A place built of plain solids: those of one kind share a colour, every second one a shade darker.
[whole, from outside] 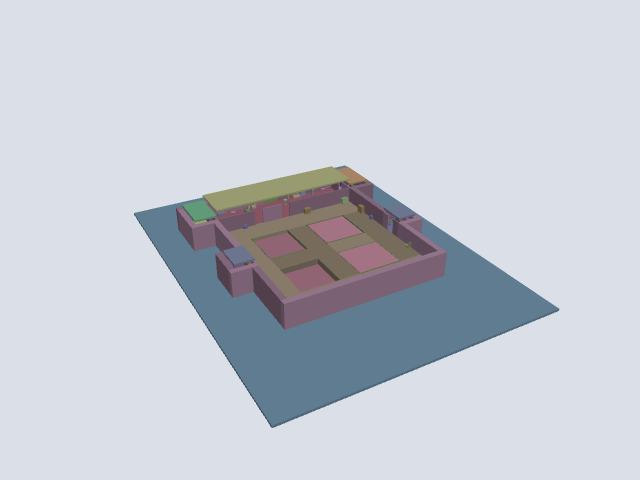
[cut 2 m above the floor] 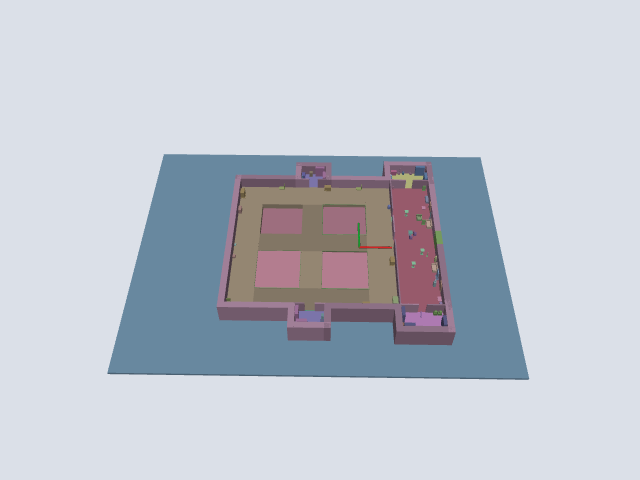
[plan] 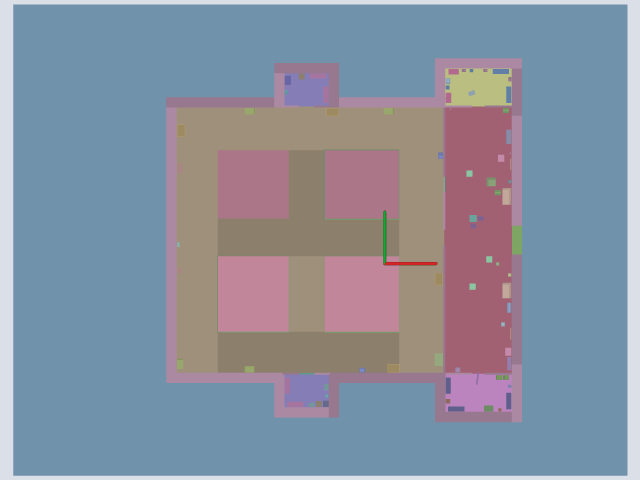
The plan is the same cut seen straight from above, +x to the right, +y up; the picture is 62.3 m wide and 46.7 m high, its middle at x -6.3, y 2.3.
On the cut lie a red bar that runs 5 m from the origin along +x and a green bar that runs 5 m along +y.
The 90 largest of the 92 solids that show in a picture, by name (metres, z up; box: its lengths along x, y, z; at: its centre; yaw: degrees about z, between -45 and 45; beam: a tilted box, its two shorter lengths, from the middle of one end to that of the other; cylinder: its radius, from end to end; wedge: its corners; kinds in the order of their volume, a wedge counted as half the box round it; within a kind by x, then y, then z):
{
 "ground_under_all_1": {"box": [59.78, 45.86, 0.4], "at": [-6.26, 2.28, -1.77]},
 "floor_gang_1": {"box": [4.1, 26.0, 1.62], "at": [-18.3, 2.28, -0.81]},
 "floor_gang_2": {"box": [3.5, 7.35, 1.62], "at": [-7.6, -2.94, -0.81]},
 "floor_gang_3": {"box": [3.5, 6.65, 1.62], "at": [-7.6, 7.71, -0.81]},
 "floor_gang_4": {"box": [17.65, 4.1, 1.62], "at": [-7.42, -8.67, -0.81]},
 "floor_gang_5": {"box": [17.65, 3.65, 1.62], "at": [-7.42, 2.56, -0.81]},
 "floor_gang_6": {"box": [17.65, 4.25, 1.62], "at": [-7.42, 13.15, -0.81]},
 "floor_gang_7": {"box": [4.4, 26.0, 1.62], "at": [3.6, 2.28, -0.81]},
 "wall_1": {"box": [1.0, 27.8, 4.4], "at": [-20.75, 2.28, 0.58]},
 "wall_2": {"box": [11.41, 1.0, 4.4], "at": [-15.55, -11.12, 0.58]},
 "wall_3": {"box": [11.41, 1.0, 4.4], "at": [-15.55, 15.68, 0.58]},
 "wall_4": {"box": [1.0, 4.35, 4.4], "at": [-10.25, -12.79, 0.58]},
 "wall_5": {"box": [1.0, 4.35, 4.4], "at": [-10.25, 17.36, 0.58]},
 "wall_6": {"box": [1.6, 0.2, 4.4], "at": [-9.15, -10.72, 0.58]},
 "wall_7": {"box": [1.5, 0.2, 4.4], "at": [-9.1, 15.28, 0.58]},
 "wall_8": {"box": [6.3, 1.0, 4.4], "at": [-7.6, -14.47, 0.58]},
 "wall_9": {"box": [6.3, 1.0, 4.4], "at": [-7.6, 19.03, 0.58]},
 "wall_10": {"box": [1.51, 0.2, 4.4], "at": [-6.09, -10.72, 0.58]},
 "wall_11": {"box": [1.6, 0.2, 4.4], "at": [-6.05, 15.28, 0.58]},
 "wall_12": {"box": [1.0, 4.35, 4.4], "at": [-4.95, -12.79, 0.58]},
 "wall_13": {"box": [1.0, 4.35, 4.4], "at": [-4.95, 17.36, 0.58]},
 "wall_14": {"box": [11.25, 1.0, 4.4], "at": [0.28, -11.12, 0.58]},
 "wall_15": {"box": [11.25, 1.0, 4.4], "at": [0.28, 15.68, 0.58]},
 "wall_16": {"box": [1.0, 4.8, 4.4], "at": [5.4, -13.02, 0.58]},
 "wall_17": {"box": [1.0, 4.8, 4.4], "at": [5.4, 17.58, 0.58]},
 "wall_18": {"box": [0.2, 12.63, 4.4], "at": [5.8, -4.51, 0.58]},
 "wall_19": {"box": [0.2, 3.65, 4.4], "at": [5.8, 5.13, 0.58]},
 "wall_20": {"box": [0.2, 6.93, 4.4], "at": [5.8, 11.92, 0.58]},
 "wall_21": {"box": [2.83, 0.2, 4.4], "at": [7.11, -10.72, 0.58]},
 "wall_22": {"box": [2.83, 0.2, 4.4], "at": [7.11, 15.28, 0.58]},
 "wall_23": {"box": [8.45, 1.0, 4.4], "at": [9.12, -14.92, 0.58]},
 "wall_24": {"box": [8.45, 1.0, 4.4], "at": [9.12, 19.48, 0.58]},
 "wall_25": {"box": [2.83, 0.2, 4.4], "at": [11.14, -10.72, 0.58]},
 "wall_26": {"box": [2.83, 0.2, 4.4], "at": [11.14, 15.28, 0.58]},
 "wall_27": {"box": [1.0, 5.6, 4.4], "at": [12.85, -12.62, 0.58]},
 "wall_28": {"box": [1.0, 12.5, 4.4], "at": [12.85, -5.37, 0.58]},
 "wall_29": {"box": [1.0, 12.5, 4.4], "at": [12.85, 9.93, 0.58]},
 "wall_30": {"box": [1.0, 5.6, 4.4], "at": [12.85, 17.18, 0.58]},
 "floor_foyer_1": {"box": [6.65, 26.0, 1.62], "at": [9.12, 2.28, -0.81]},
 "step_tier_1": {"box": [6.9, 7.35, 1.62], "at": [-12.8, -2.94, -0.81]},
 "step_tier_2": {"box": [6.9, 6.65, 0.6], "at": [-12.8, 7.71, -1.32]},
 "step_tier_3": {"box": [7.25, 7.35, 1.45], "at": [-2.23, -2.94, -0.9]},
 "step_tier_4": {"box": [7.25, 6.65, 1.1], "at": [-2.23, 7.71, -1.07]},
 "ceil_foyer_1": {"box": [6.65, 26.0, 0.3], "at": [9.12, 2.28, 4.35]},
 "floor_side_1": {"box": [4.5, 3.35, 1.62], "at": [-7.6, -12.39, -0.81]},
 "floor_side_2": {"box": [4.5, 3.35, 1.62], "at": [-7.6, 16.95, -0.81]},
 "floor_cloaks_1": {"box": [6.65, 3.8, 1.62], "at": [9.12, -12.62, -0.81]},
 "floor_store_1": {"box": [6.65, 3.8, 1.62], "at": [9.12, 17.18, -0.81]},
 "door_leaf_1": {"box": [0.97, 2.8, 4.89], "at": [12.87, 2.28, 0.82]},
 "ceil_side_1": {"box": [4.5, 3.35, 0.3], "at": [-7.6, -12.39, 3.4]},
 "ceil_side_2": {"box": [4.5, 3.35, 0.3], "at": [-7.6, 16.95, 3.4]},
 "ceil_cloaks_1": {"box": [6.65, 3.8, 0.3], "at": [9.12, -12.62, 3.4]},
 "ceil_store_1": {"box": [6.65, 3.8, 0.3], "at": [9.12, 17.18, 3.4]},
 "shelves_side_1": {"box": [0.5, 1.6, 2.0], "at": [-9.47, -11.87, 1.0]},
 "shelves_side_2": {"box": [1.6, 0.5, 2.0], "at": [-8.7, -13.69, 1.0]},
 "shelves_side_3": {"box": [1.6, 0.5, 2.0], "at": [-6.5, 18.25, 1.0]},
 "shelves_side_4": {"box": [0.5, 1.6, 2.0], "at": [-5.73, 16.43, 1.0]},
 "shelves_cloaks_1": {"box": [0.5, 1.6, 2.0], "at": [6.18, -11.87, 1.0]},
 "shelves_cloaks_2": {"box": [1.6, 0.5, 2.0], "at": [6.95, -14.14, 1.0]},
 "shelves_cloaks_3": {"box": [0.5, 1.6, 2.0], "at": [12.07, -13.37, 1.0]},
 "shelves_store_1": {"box": [1.6, 0.5, 2.0], "at": [11.3, 18.7, 1.0]},
 "shelves_store_2": {"box": [0.5, 1.6, 2.0], "at": [12.07, 16.43, 1.0]},
 "pallet_1": {"box": [0.72, 1.12, 1.21], "at": [-19.82, 12.93, 0.75]},
 "pallet_2": {"box": [1.12, 0.72, 0.64], "at": [-5.09, 14.74, 0.46]},
 "pallet_3": {"box": [1.12, 0.72, 1.14], "at": [0.83, -10.19, 0.72]},
 "pallet_4": {"box": [0.72, 1.12, 0.86], "at": [5.26, -1.5, 0.57]},
 "case_store_1": {"box": [0.55, 1.0, 0.81], "at": [6.21, 16.13, 0.49]},
 "case_store_2": {"box": [1.0, 0.55, 0.81], "at": [6.7, 18.68, 0.49]},
 "sofa_foyer_1": {"box": [0.86, 1.51, 0.33], "at": [11.89, -2.62, 0.27]},
 "sofa_foyer_2": {"box": [0.86, 1.63, 0.33], "at": [11.89, 6.54, 0.27]},
 "case_1": {"box": [0.55, 1.0, 0.81], "at": [-19.94, 9.28, 0.49]},
 "hamper_cloaks_1": {"box": [0.9, 0.6, 0.72], "at": [10.1, -14.09, 0.36]},
 "hamper_side_1": {"box": [0.6, 0.9, 0.72], "at": [-9.42, 17.83, 0.36]},
 "kerb_1": {"box": [0.06, 7.49, 0.1], "at": [-16.28, -2.96, 0.04]},
 "kerb_2": {"box": [6.9, 0.09, 0.07], "at": [-12.8, -6.67, 0.03]},
 "kerb_3": {"box": [0.1, 6.82, 0.045], "at": [-5.9, 7.69, 0.02]},
 "kerb_4": {"box": [0.05, 7.5, 0.1], "at": [-5.88, -2.97, 0.04]},
 "kerb_5": {"box": [7.25, 0.1, 0.1], "at": [-2.23, -6.67, 0.05]},
 "kerb_6": {"box": [7.25, 0.1, 0.06], "at": [-2.23, 4.33, 0.02]},
 "kerb_7": {"box": [0.05, 7.5, 0.06], "at": [1.43, -2.97, 0.02]},
 "kerb_8": {"box": [0.09, 6.82, 0.1], "at": [1.45, 7.69, 0.04]},
 "bench_foyer_1": {"box": [0.5, 1.4, 0.46], "at": [12.07, 12.33, 0.22]},
 "trolley_1": {"box": [0.6, 1.0, 0.06], "at": [-19.91, -9.76, 0.2]},
 "trolley_2": {"box": [1.0, 0.6, 0.06], "at": [-13.19, -10.29, 0.2]},
 "trolley_3": {"box": [1.0, 0.6, 0.06], "at": [-13.11, 14.85, 0.2]},
 "trolley_4": {"box": [1.0, 0.6, 0.06], "at": [0.4, 14.85, 0.2]},
 "wheelie_1": {"box": [0.8, 1.25, 0.06], "at": [5.26, -9.35, 1.13]},
 "form_foyer_1": {"box": [0.4, 1.28, 0.05], "at": [12.12, -9.73, 0.43]},
 "cafe_table_foyer_1": {"box": [0.7, 0.7, 0.04], "at": [8.6, 4.39, 0.72]},
 "low_table_foyer_1": {"box": [0.6, 0.8, 0.04], "at": [12.02, -8.57, 0.41]}
}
